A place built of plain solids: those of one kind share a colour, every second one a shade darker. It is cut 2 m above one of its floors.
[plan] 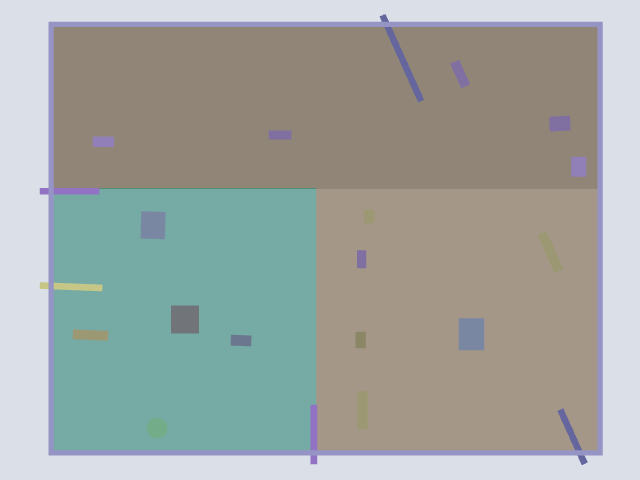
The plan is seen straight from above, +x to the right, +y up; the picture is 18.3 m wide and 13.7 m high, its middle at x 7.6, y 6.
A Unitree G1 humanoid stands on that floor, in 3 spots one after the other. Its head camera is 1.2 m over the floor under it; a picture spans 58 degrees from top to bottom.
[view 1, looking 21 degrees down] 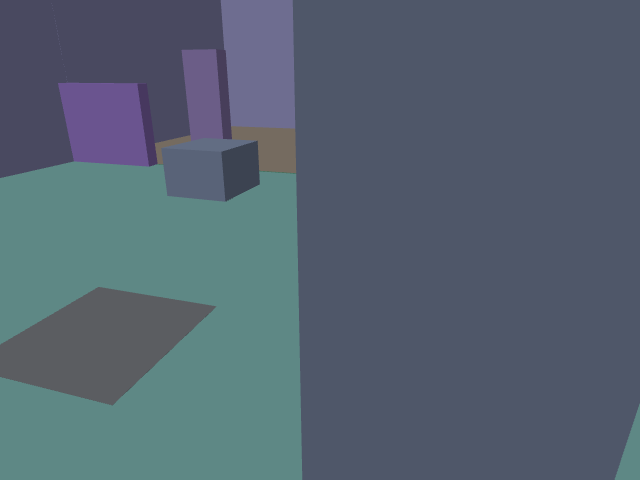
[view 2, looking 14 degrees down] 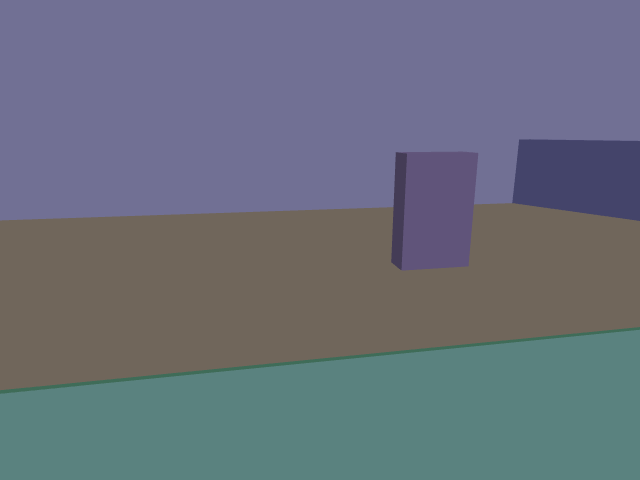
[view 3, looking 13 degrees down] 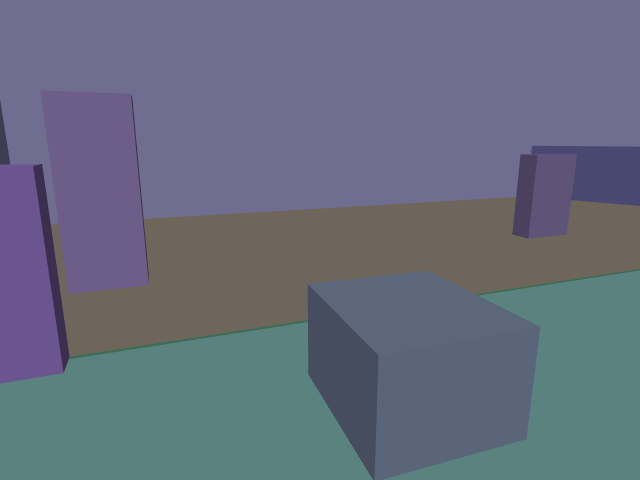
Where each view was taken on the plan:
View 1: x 5.31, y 2.29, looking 107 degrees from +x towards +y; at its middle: crate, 0.78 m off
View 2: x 4.72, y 5.39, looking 79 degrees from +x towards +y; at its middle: piece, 4.96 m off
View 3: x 1.82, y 4.88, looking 69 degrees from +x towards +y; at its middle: piece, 5.33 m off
